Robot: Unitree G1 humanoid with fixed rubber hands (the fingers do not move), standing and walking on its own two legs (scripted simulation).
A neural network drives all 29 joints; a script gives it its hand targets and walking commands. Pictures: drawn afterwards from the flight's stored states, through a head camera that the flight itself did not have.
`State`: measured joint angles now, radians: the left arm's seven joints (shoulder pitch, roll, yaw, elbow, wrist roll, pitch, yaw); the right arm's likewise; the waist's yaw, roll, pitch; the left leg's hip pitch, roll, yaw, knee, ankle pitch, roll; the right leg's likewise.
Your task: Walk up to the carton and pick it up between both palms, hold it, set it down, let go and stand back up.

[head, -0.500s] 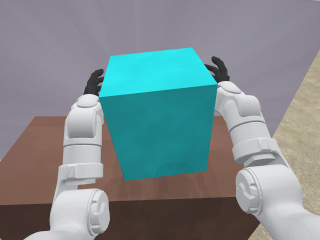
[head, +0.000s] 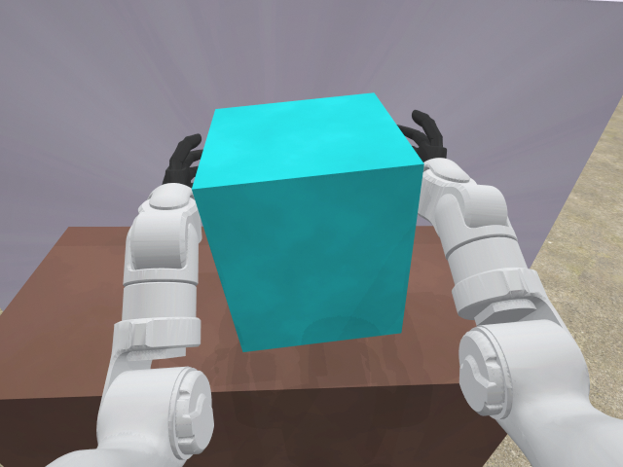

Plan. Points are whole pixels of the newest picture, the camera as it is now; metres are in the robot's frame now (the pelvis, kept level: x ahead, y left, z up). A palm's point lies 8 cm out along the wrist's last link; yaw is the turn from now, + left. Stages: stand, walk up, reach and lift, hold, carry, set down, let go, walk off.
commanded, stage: hold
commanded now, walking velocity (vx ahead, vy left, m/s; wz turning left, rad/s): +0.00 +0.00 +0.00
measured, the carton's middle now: (308, 221) +0.38 +0.01 +0.19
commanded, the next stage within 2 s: none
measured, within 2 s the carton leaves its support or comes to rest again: neither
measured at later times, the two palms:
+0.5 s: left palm (178, 195) +0.37 +0.16 +0.24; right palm (425, 170) +0.39 -0.13 +0.27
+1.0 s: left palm (179, 194) +0.37 +0.16 +0.24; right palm (426, 171) +0.39 -0.14 +0.27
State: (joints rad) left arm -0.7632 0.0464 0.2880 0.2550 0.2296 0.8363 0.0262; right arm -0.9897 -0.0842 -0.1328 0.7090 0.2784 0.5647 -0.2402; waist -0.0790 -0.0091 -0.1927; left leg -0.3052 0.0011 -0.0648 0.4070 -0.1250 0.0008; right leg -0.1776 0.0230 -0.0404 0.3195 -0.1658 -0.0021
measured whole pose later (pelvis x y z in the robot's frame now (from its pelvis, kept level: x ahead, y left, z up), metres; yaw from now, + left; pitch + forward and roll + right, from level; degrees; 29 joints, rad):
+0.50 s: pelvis +0.00 +0.00 +0.00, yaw +0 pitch +1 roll -2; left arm -0.76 0.05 0.29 0.25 0.23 0.83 0.03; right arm -0.99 -0.08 -0.13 0.71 0.28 0.57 -0.24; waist -0.08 -0.01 -0.19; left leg -0.31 0.00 -0.06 0.41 -0.13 0.00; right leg -0.18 0.02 -0.04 0.32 -0.17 0.00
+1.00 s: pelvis +0.00 +0.00 +0.00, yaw +0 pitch +1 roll -2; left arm -0.76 0.05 0.29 0.25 0.23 0.84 0.02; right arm -0.99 -0.08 -0.13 0.70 0.28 0.57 -0.24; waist -0.08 -0.01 -0.19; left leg -0.31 0.00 -0.06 0.41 -0.13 0.00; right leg -0.18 0.02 -0.04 0.32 -0.17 0.00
